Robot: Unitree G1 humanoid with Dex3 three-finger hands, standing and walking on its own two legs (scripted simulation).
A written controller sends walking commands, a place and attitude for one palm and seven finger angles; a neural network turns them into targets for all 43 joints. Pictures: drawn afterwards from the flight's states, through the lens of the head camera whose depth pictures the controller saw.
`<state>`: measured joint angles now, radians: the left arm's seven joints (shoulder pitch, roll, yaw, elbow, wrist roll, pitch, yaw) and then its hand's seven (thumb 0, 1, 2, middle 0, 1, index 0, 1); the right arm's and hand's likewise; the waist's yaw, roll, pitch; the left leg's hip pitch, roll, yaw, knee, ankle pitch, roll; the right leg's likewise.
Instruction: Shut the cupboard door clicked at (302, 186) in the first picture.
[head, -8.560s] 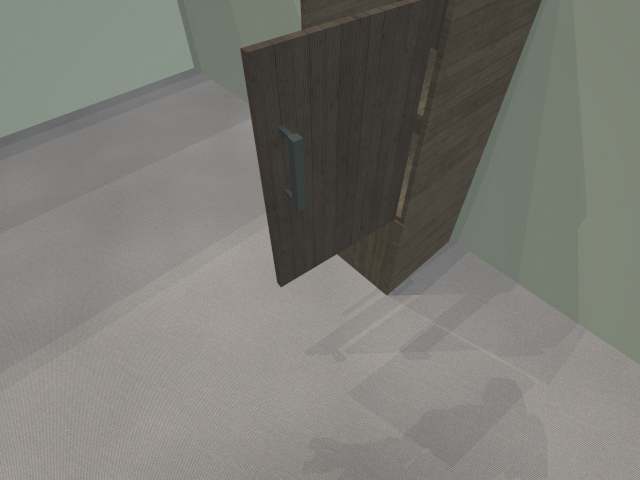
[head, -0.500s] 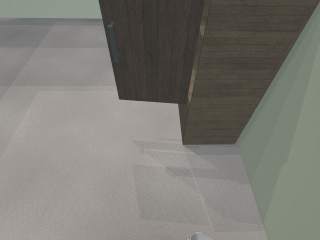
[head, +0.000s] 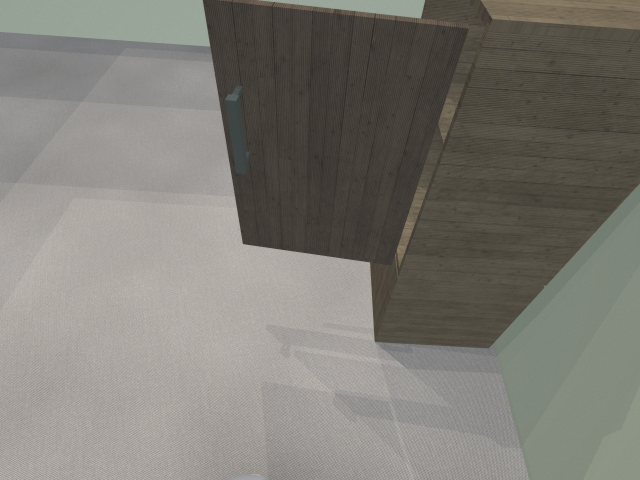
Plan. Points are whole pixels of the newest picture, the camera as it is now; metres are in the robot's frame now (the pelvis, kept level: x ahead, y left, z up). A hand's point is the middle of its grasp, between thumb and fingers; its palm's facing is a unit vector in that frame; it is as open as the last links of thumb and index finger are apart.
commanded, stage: take the last steps up to it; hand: left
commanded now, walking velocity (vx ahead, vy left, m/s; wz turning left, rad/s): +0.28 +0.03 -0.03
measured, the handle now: (240, 131) +0.68 +0.22 +0.03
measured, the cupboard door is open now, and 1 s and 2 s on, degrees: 84 84 84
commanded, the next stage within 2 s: come to a stop and stand still in 0.30 s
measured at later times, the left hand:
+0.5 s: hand (222, 387) +0.27 +0.18 -0.16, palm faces -0.02 -0.98 -0.22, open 7.4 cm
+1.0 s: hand (213, 406) +0.24 +0.19 -0.17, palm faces +0.03 -0.96 -0.27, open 7.4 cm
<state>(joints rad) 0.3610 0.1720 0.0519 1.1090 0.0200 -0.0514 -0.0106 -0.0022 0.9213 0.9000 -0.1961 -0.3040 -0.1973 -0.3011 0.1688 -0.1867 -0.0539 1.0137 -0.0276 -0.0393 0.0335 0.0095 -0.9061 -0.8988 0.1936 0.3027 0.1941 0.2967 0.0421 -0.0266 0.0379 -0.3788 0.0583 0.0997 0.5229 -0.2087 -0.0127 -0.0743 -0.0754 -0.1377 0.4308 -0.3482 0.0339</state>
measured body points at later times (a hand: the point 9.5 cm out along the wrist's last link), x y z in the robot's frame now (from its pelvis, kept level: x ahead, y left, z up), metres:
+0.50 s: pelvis +0.17 +0.00 +0.00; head +0.20 -0.02 +0.45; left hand +0.27 +0.23 -0.14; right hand +0.12 -0.22 -0.17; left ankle +0.12 +0.11 -0.70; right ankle +0.19 -0.10 -0.74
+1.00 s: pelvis +0.19 -0.01 +0.00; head +0.22 -0.03 +0.44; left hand +0.24 +0.24 -0.15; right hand +0.28 -0.26 -0.16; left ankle +0.20 +0.12 -0.71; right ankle +0.17 -0.11 -0.74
